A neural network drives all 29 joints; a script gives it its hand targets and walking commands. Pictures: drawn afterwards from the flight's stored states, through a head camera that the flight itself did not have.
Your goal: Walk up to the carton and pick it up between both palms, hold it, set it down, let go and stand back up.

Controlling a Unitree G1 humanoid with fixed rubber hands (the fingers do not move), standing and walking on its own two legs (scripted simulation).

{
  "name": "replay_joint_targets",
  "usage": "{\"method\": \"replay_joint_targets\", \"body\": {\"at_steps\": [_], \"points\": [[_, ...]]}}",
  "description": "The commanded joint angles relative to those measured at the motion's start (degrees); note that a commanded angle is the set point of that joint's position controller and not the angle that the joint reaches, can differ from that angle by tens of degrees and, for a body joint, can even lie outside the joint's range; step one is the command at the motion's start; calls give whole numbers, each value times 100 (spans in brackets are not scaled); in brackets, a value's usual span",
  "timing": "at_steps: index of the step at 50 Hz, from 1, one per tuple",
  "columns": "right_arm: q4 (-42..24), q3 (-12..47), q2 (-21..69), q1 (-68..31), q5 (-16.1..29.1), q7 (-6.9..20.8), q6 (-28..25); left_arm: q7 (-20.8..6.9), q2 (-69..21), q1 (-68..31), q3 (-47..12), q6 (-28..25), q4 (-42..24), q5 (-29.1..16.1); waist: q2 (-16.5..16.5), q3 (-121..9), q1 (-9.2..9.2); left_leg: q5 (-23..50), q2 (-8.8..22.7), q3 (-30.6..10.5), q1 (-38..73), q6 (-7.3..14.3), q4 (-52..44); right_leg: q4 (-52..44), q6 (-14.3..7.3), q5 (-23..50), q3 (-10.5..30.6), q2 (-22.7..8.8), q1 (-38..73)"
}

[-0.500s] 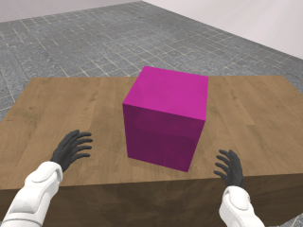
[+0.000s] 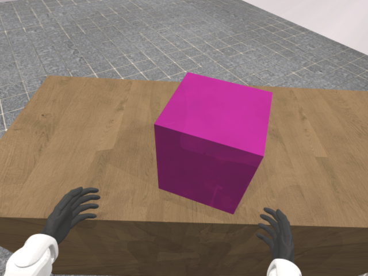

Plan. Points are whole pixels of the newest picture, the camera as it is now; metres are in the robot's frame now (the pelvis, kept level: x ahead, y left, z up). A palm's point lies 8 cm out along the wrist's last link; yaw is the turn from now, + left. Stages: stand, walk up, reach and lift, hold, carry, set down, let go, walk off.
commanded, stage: set down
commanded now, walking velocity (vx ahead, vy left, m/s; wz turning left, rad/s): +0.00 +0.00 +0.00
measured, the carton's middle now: (210, 144) +0.43 -0.03 +0.04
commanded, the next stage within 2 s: let go in 1.60 s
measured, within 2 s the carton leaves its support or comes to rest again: neither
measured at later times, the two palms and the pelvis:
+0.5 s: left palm (63, 252) +0.18 +0.26 -0.01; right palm out of the picture +0.15 -0.17 -0.03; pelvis +0.00 +0.02 +0.00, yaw -1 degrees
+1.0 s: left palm (82, 270) +0.16 +0.23 -0.04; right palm out of the picture +0.15 -0.21 -0.05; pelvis -0.01 -0.01 +0.00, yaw +1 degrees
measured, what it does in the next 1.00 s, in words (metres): stands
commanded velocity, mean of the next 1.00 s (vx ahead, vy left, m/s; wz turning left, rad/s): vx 0.00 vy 0.00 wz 0.00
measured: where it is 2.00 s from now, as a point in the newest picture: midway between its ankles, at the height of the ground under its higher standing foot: outside the picture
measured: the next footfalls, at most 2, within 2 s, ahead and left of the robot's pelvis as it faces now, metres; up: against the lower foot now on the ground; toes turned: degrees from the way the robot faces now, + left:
none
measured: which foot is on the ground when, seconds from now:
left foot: down 0.00-1.00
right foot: down 0.00-1.00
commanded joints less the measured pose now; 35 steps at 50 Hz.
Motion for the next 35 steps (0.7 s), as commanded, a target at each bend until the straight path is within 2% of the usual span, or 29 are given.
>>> {"method": "replay_joint_targets", "body": {"at_steps": [1,2,3,4,5,6,7,8,9,10,11,12,14,15,16,17,18,19,21,22,23,25,27,29,30,31,32,34,35], "points": [[-821,-43,-125,267,-24,198,-976,13,906,-116,564,-674,-1101,130,828,-1083,-70,2518,-119,58,124,-285,-309,-221,-294,1785,262,-96,525],[-1187,-127,-74,-30,-111,126,-1156,-13,1127,-570,558,-826,-1324,-4,623,-1342,-84,2379,-172,123,-28,-264,-244,-186,-195,1863,298,-168,575],[-295,-86,-206,441,-145,265,-1202,40,752,166,450,-740,-722,215,824,-1013,-75,2482,-138,47,206,-318,-324,-199,-272,1843,246,-95,468],[-876,-168,-53,207,-84,246,-1380,31,952,-111,532,-878,-1301,82,664,-1313,-159,2491,-177,116,84,-292,-211,-173,-246,1835,279,-106,504],[-448,-129,-125,401,-60,318,-1461,83,808,174,491,-848,-978,215,838,-1074,-169,2559,-162,56,146,-325,-192,-157,-255,1840,302,-99,418],[-600,-218,-150,336,-106,312,-1572,67,819,88,476,-916,-1212,200,725,-1156,-167,2660,-177,70,112,-352,-194,-185,-201,1886,258,-90,415],[-590,-188,-197,68,-83,359,-1666,102,875,-45,465,-939,-1151,207,854,-1150,-109,2583,-194,91,9,-350,-165,-147,-233,1722,285,-95,430],[193,-166,-268,487,-188,518,-1626,145,455,559,374,-774,-632,422,962,-803,-155,2673,-139,7,280,-426,-274,-229,-307,1548,194,1,297],[-883,-236,-38,288,-101,435,-1854,78,848,62,508,-1034,-1501,117,639,-1282,-241,2610,-182,113,81,-332,-113,-217,-189,1601,274,-53,444],[255,-265,-341,336,-204,586,-1786,175,597,350,408,-889,-792,457,1006,-884,-134,2750,-128,-8,306,-405,-204,-164,-268,1439,199,-10,255],[-307,-328,-202,411,-151,584,-1950,162,564,361,450,-990,-1335,319,874,-1090,-184,2920,-112,22,211,-414,-164,-207,-255,1453,205,33,376],[-117,-306,-302,214,-126,613,-2004,180,580,288,414,-985,-1010,336,843,-1035,-196,2901,-143,39,190,-375,-110,-139,-248,1512,257,-17,336],[424,-403,-423,322,-135,784,-2056,264,308,574,305,-871,-759,539,971,-928,-153,3042,-79,-18,245,-482,-156,-188,-301,1271,191,83,316],[102,-411,-280,326,-103,739,-2157,243,485,425,328,-987,-1144,444,941,-1046,-203,3071,-99,50,117,-457,-142,-223,-279,1324,253,54,533],[353,-335,-329,478,-136,749,-2163,232,421,610,341,-983,-891,506,907,-901,-160,3111,-125,64,265,-473,-150,-213,-260,1415,220,54,480],[875,-435,-551,260,-185,879,-2093,296,167,575,320,-837,-604,652,1120,-735,-148,3220,-109,-1,367,-509,-200,-213,-323,1260,171,103,298],[437,-428,-425,341,-117,853,-2204,268,315,525,358,-914,-920,559,961,-811,-157,3136,-107,69,178,-466,-180,-277,-290,1185,234,80,456],[764,-467,-532,207,-146,926,-2207,331,161,533,278,-853,-706,640,1059,-815,-166,3097,-117,27,288,-481,-218,-258,-338,1157,195,111,384],[694,-513,-525,131,-126,990,-2248,339,187,483,255,-844,-714,663,1003,-737,-142,2954,-90,24,133,-449,-254,-326,-333,922,221,102,474],[1237,-496,-700,36,-187,1100,-2134,410,-49,547,150,-681,-394,851,1155,-495,-183,2896,-57,11,196,-514,-343,-354,-417,790,175,127,358],[847,-641,-654,-71,-218,1093,-2169,414,12,356,153,-701,-582,716,986,-596,-262,2830,-65,21,151,-495,-347,-389,-359,631,141,152,356],[1161,-616,-738,-163,-244,1183,-2033,468,-110,446,108,-577,-396,849,1120,-371,-156,2554,-13,-27,0,-490,-514,-445,-400,435,135,177,420],[1193,-789,-845,-496,-378,1275,-1889,552,-214,83,-25,-425,-220,859,1027,-236,-283,2107,17,-68,-106,-459,-663,-449,-397,141,74,201,311],[1241,-820,-888,-678,-454,1365,-1737,602,-230,-53,0,-351,-72,958,927,-114,-265,1624,25,-78,-355,-423,-835,-464,-360,38,50,195,434],[1609,-918,-1039,-969,-545,1462,-1589,687,-355,-207,-74,-212,143,1059,1068,-2,-189,1386,49,-114,-401,-430,-971,-480,-399,-258,-2,209,425],[1246,-876,-905,-866,-601,1423,-1581,693,-283,-357,-63,-263,19,940,852,-95,-234,1133,49,-28,-679,-379,-1054,-467,-290,-171,-38,195,712],[1339,-814,-926,-836,-603,1441,-1498,729,-284,-361,-65,-229,35,990,852,-99,-142,1060,49,-42,-595,-372,-1096,-414,-267,-109,-22,160,694],[1361,-822,-917,-956,-623,1475,-1320,752,-310,-510,-68,-208,177,1005,699,-126,-197,860,-11,36,-765,-333,-1129,-423,-249,-124,-27,150,801],[1510,-856,-1049,-1082,-691,1530,-1234,795,-405,-552,-88,-154,220,1126,826,-206,-219,780,5,9,-692,-369,-1196,-326,-230,-172,-117,170,844]]}}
